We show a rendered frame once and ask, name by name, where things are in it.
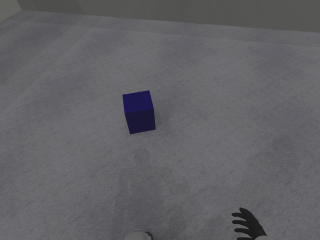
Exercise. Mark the carton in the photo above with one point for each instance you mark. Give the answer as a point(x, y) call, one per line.
point(139, 112)

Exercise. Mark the left robot shin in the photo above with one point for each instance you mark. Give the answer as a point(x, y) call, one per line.
point(139, 230)

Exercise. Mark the robot right hand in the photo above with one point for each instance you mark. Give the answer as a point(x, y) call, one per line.
point(254, 228)

